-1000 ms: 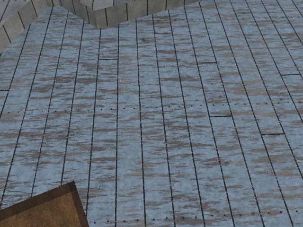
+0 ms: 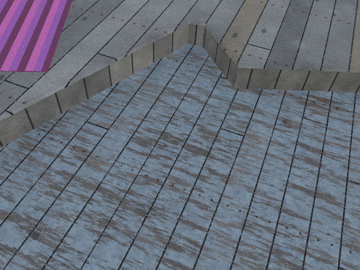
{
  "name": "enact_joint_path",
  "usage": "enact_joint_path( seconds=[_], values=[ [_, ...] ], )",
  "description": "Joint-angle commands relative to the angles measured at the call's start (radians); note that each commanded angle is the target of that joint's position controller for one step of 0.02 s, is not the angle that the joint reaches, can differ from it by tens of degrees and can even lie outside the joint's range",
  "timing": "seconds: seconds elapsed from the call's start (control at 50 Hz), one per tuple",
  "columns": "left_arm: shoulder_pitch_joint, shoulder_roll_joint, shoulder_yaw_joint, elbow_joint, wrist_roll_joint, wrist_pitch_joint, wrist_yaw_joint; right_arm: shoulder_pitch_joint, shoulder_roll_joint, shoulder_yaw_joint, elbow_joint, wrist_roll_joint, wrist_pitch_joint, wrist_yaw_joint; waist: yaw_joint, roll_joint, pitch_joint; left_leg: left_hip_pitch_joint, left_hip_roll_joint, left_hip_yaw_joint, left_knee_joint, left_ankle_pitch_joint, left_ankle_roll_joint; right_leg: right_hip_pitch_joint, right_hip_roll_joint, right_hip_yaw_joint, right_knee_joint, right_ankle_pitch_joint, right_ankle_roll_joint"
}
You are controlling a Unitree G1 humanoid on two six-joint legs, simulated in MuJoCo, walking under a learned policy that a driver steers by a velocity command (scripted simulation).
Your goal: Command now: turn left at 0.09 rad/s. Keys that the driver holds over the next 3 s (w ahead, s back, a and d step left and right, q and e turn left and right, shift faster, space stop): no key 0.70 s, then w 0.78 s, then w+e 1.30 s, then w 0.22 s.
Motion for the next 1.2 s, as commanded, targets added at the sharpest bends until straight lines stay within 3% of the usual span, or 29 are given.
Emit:
enact_joint_path(
  seconds=[0.02,0.06,0.08,0.1,0.12,0.14,0.16,0.26,0.42,0.7,0.72,0.76,0.78,0.82,0.88,0.9,0.94,0.96,0.98,1.0,1.02,1.04,1.06,1.08,1.12,1.2],
  values=[
    [-0.017,0.048,0.005,-0.050,-0.008,-0.012,0.001,-0.027,-0.143,-0.042,-0.035,0.007,-0.010,-0.003,-0.014,0.176,-0.108,0.118,0.221,-0.183,-0.087,0.471,0.183,0.047,-0.004,0.003,-0.131,0.051,0.006],
    [0.018,0.043,-0.001,-0.032,-0.002,-0.015,-0.003,-0.037,-0.129,-0.037,-0.015,0.019,-0.005,-0.003,0.015,0.159,-0.110,0.103,0.196,-0.178,-0.070,0.384,0.148,0.160,0.005,-0.007,-0.369,0.269,-0.013],
    [0.023,0.068,0.000,-0.029,0.012,-0.016,-0.003,-0.006,-0.120,-0.034,0.000,0.019,-0.010,-0.002,0.007,0.128,-0.116,0.077,0.171,-0.178,-0.074,0.276,0.105,0.231,-0.019,0.030,-0.404,0.399,-0.031],
    [0.028,0.124,0.008,-0.032,0.019,-0.015,0.001,0.020,-0.115,-0.032,0.009,0.004,-0.018,0.003,-0.026,0.051,-0.109,0.036,0.122,-0.144,-0.052,0.154,0.065,0.270,-0.076,0.078,-0.383,0.538,-0.059],
    [0.006,0.156,0.021,-0.008,0.005,-0.015,-0.002,0.041,-0.114,-0.036,0.013,0.001,-0.020,0.003,-0.061,-0.066,-0.081,0.056,0.064,-0.077,-0.074,0.066,0.030,0.185,-0.063,0.056,-0.348,0.387,-0.098],
    [-0.011,0.099,0.010,-0.018,0.002,-0.018,-0.008,-0.008,-0.140,-0.039,0.023,-0.005,-0.018,0.000,-0.019,-0.038,-0.054,0.084,0.053,-0.064,-0.049,0.047,0.010,0.133,-0.047,0.056,-0.373,0.291,-0.107],
    [-0.011,0.077,0.002,-0.008,0.011,-0.023,-0.007,-0.030,-0.140,-0.044,0.023,0.002,-0.014,-0.004,-0.015,-0.024,-0.043,0.080,0.053,-0.061,-0.041,0.046,0.014,0.118,-0.045,0.056,-0.388,0.249,-0.098],
    [0.007,0.067,-0.007,0.034,0.009,-0.042,0.005,-0.022,-0.111,-0.045,0.062,0.007,0.001,-0.019,-0.009,-0.001,-0.026,0.083,0.055,-0.060,-0.043,0.105,0.010,0.120,-0.027,0.043,-0.389,0.244,-0.074],
    [0.014,0.059,-0.014,0.085,0.006,-0.036,0.017,0.009,-0.112,-0.053,0.156,0.012,-0.007,-0.025,-0.003,0.041,-0.011,0.078,0.052,-0.050,-0.056,0.113,-0.006,0.136,-0.012,0.036,-0.391,0.228,-0.082],
    [0.047,0.036,-0.022,0.164,0.003,-0.031,0.024,0.041,-0.106,-0.045,0.300,0.018,-0.010,-0.037,-0.007,0.036,0.004,0.084,0.049,-0.033,-0.069,0.117,-0.010,0.143,0.010,0.019,-0.401,0.246,-0.084],
    [0.068,0.030,-0.023,0.177,0.002,-0.029,0.026,0.058,-0.099,-0.043,0.316,0.019,-0.009,-0.038,-0.008,0.034,-0.017,0.090,0.036,-0.019,-0.069,0.011,-0.007,0.149,0.021,0.009,-0.404,0.145,-0.088],
    [0.072,0.056,-0.012,0.177,-0.011,-0.024,0.032,0.066,-0.115,-0.051,0.326,0.031,-0.007,-0.042,-0.011,0.015,0.037,0.011,0.007,0.002,-0.040,-0.336,0.016,0.093,0.027,0.022,-0.398,-0.167,-0.124],
    [0.074,0.061,-0.010,0.170,-0.013,-0.028,0.035,0.061,-0.116,-0.051,0.323,0.033,-0.013,-0.042,-0.008,0.011,0.082,-0.047,0.012,-0.008,-0.036,-0.431,0.029,0.059,0.010,0.052,-0.410,-0.273,-0.144],
    [0.119,0.073,-0.004,0.171,-0.023,-0.048,0.032,0.052,-0.100,-0.049,0.318,0.037,-0.038,-0.035,0.006,-0.013,0.120,-0.121,0.025,-0.017,0.006,-0.424,0.040,0.060,-0.051,0.147,-0.451,-0.347,-0.188],
    [0.172,0.127,0.018,0.186,-0.032,-0.074,0.023,0.026,-0.044,-0.039,0.306,0.048,-0.083,-0.010,0.008,-0.137,0.110,-0.178,0.007,0.060,0.187,-0.193,0.031,0.146,-0.227,0.393,-0.575,-0.368,-0.281],
    [0.156,0.122,0.019,0.177,-0.034,-0.077,0.021,0.030,-0.050,-0.040,0.309,0.049,-0.091,-0.003,-0.004,-0.135,0.114,-0.135,0.023,0.050,0.187,-0.177,0.046,0.107,-0.245,0.411,-0.590,-0.332,-0.289],
    [0.056,0.105,0.012,0.136,-0.038,-0.077,0.012,0.153,-0.044,-0.044,0.356,0.057,-0.098,0.001,-0.086,-0.108,0.116,0.093,0.012,0.056,0.006,-0.178,0.081,-0.033,-0.173,0.294,-0.529,-0.250,-0.237],
    [0.001,0.071,0.002,0.107,-0.039,-0.080,0.008,0.246,-0.084,-0.056,0.394,0.054,-0.099,-0.002,-0.121,-0.026,0.110,0.220,0.056,-0.036,-0.073,-0.161,0.095,-0.127,-0.095,0.182,-0.397,-0.124,-0.187],
    [-0.040,0.005,-0.013,0.073,-0.035,-0.096,0.007,0.372,-0.172,-0.083,0.434,0.054,-0.102,-0.004,-0.149,0.217,0.082,0.359,0.202,-0.322,-0.208,-0.283,0.167,-0.275,0.044,-0.025,-0.072,0.028,-0.109],
    [-0.061,0.020,-0.010,0.040,-0.032,-0.118,0.011,0.453,-0.228,-0.092,0.440,0.041,-0.114,0.009,-0.174,0.341,0.051,0.461,0.378,-0.642,-0.307,-0.203,0.269,-0.432,0.087,-0.010,0.194,-0.091,-0.095],
    [-0.040,0.053,0.001,0.047,-0.044,-0.131,0.004,0.396,-0.155,-0.067,0.425,0.025,-0.126,0.012,-0.122,0.203,0.060,0.476,0.396,-0.622,-0.276,-0.122,0.269,-0.515,0.035,0.067,0.360,-0.096,-0.119],
    [-0.015,0.047,-0.001,0.065,-0.041,-0.143,-0.011,0.356,-0.106,-0.051,0.401,0.023,-0.133,0.018,-0.100,0.139,0.051,0.466,0.340,-0.483,-0.243,0.066,0.214,-0.503,0.008,0.092,0.396,-0.021,-0.145],
    [0.003,0.028,0.000,0.066,-0.049,-0.145,-0.015,0.327,-0.130,-0.053,0.397,0.027,-0.131,0.021,-0.067,0.144,0.043,0.481,0.342,-0.437,-0.261,0.038,0.209,-0.551,-0.023,0.064,0.397,0.057,-0.156],
    [-0.029,0.040,0.006,0.061,-0.040,-0.145,-0.017,0.302,-0.101,-0.040,0.387,0.032,-0.127,0.022,-0.066,0.099,0.061,0.445,0.324,-0.380,-0.288,0.088,0.192,-0.551,-0.057,0.059,0.369,0.118,-0.158],
    [-0.054,0.014,0.004,0.051,-0.033,-0.137,-0.031,0.308,-0.064,-0.023,0.387,0.026,-0.111,0.014,-0.058,0.123,0.068,0.383,0.267,-0.245,-0.318,0.230,0.167,-0.481,-0.069,0.021,0.278,0.182,-0.134],
    [-0.219,-0.041,-0.021,-0.016,-0.024,-0.125,-0.041,0.306,-0.120,-0.026,0.371,0.021,-0.095,-0.015,-0.084,0.116,0.110,0.203,0.199,-0.096,-0.380,0.242,0.149,-0.315,-0.016,-0.053,-0.056,0.368,-0.086]
  ],
)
